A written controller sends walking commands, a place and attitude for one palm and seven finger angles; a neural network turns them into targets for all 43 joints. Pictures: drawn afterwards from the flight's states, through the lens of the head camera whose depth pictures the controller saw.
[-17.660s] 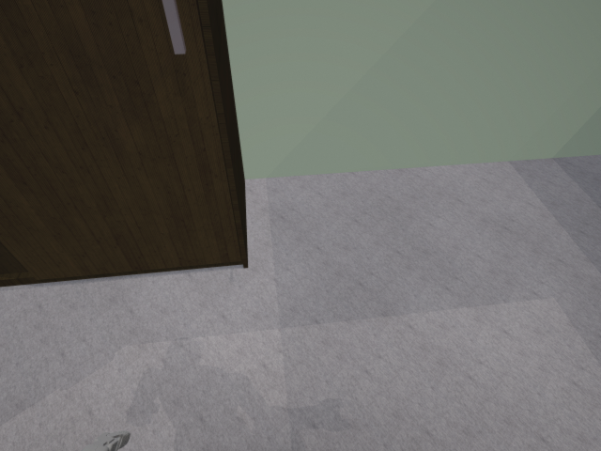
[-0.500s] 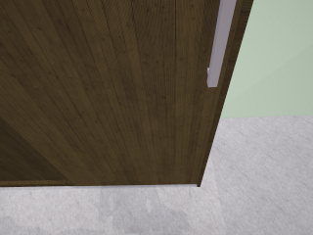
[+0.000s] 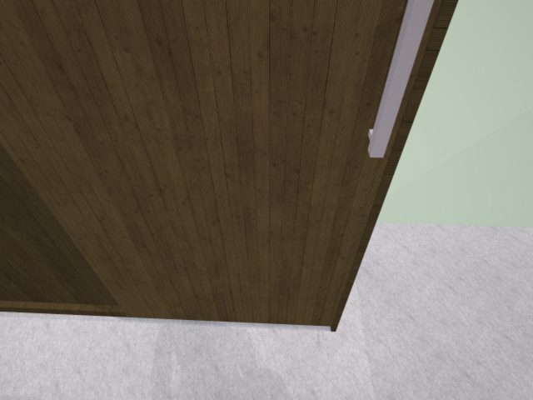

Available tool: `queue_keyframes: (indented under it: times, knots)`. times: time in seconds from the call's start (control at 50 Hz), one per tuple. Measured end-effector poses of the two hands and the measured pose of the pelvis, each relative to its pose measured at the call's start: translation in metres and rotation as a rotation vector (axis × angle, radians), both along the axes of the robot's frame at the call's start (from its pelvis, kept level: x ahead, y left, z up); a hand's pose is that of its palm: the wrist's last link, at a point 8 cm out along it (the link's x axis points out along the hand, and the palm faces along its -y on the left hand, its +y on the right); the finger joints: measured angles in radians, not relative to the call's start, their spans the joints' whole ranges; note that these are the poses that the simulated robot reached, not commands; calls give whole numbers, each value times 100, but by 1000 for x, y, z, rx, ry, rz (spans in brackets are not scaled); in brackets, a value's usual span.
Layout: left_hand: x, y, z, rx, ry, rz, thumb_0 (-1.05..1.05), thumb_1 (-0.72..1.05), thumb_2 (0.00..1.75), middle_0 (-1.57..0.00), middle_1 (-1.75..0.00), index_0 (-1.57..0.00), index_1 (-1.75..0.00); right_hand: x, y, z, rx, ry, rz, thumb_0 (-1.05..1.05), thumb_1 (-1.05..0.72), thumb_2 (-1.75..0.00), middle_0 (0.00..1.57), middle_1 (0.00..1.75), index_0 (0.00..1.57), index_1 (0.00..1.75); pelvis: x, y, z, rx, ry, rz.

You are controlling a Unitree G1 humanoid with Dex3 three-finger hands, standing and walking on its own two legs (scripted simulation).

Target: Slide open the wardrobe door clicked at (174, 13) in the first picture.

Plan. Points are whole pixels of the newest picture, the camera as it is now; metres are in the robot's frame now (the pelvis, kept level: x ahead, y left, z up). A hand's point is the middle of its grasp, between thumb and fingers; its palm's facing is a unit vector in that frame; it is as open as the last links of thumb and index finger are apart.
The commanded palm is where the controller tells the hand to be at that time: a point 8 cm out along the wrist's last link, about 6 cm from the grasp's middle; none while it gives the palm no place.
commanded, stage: come to a stop and stand still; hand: right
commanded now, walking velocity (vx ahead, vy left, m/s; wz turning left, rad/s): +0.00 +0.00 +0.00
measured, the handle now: (394, 70) +0.52 -0.16 +0.27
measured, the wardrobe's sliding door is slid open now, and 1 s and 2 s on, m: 0.00 0.00 0.00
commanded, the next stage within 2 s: look again from close up in 0.82 s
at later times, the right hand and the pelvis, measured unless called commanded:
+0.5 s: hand out of the picture -0.02 -0.18 -0.18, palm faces +0.00 +0.98 -0.18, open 7.4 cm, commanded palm none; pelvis +0.00 -0.02 -0.01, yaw +0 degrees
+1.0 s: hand out of the picture +0.01 -0.21 -0.18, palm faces -0.02 +0.98 -0.19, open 7.4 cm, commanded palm none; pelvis +0.01 -0.03 +0.00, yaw +1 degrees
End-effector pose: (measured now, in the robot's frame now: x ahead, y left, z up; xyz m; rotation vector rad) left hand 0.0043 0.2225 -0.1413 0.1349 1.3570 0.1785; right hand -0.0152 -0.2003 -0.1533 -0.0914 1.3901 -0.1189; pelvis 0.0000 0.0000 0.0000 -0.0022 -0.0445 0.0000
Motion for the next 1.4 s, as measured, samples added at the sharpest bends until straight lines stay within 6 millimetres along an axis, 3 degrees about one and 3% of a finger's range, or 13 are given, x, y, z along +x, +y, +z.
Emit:
queue_keyframes:
  times: [0.18,0.3,0.42,0.58,0.74,1.12,1.4]
  knots:
    - [-53,-15,-1,-31,131,28,0,91,90,-20,-30,-20,-30,-22,9,-1,27,53,-11,0,-91,-89,20,30,20,30,-8,2,0,9,12,-5]
    - [-66,-29,-1,-54,166,45,0,91,90,-20,-30,-20,-30,-32,7,0,26,90,-19,0,-91,-89,20,30,20,30,-7,-1,0,10,18,-1]
    - [-45,-38,-13,-71,88,32,0,91,90,-20,-30,-20,-30,-25,-10,0,-5,69,23,0,-91,-89,20,30,20,30,-5,-15,-7,35,31,1]
    - [-15,-41,-18,-44,2,2,2,93,90,-20,-30,-20,-30,18,-48,3,-74,-48,29,0,-91,-89,20,30,20,30,3,-31,-10,15,25,9]
    - [6,-33,-8,-8,-51,-9,1,93,90,-20,-30,-20,-30,42,-61,6,-81,-96,57,0,-91,-89,20,30,20,30,5,-37,-7,4,29,20]
    - [30,-19,4,27,-66,-37,0,91,90,-20,-30,-20,-30,20,-57,3,-53,-10,54,0,-91,-89,20,30,20,30,7,-32,-3,6,26,22]
    - [28,-11,5,31,-55,-39,0,91,90,-20,-30,-20,-30,25,-60,6,-69,-22,62,0,-91,-89,20,30,20,30,5,-28,-1,4,22,20]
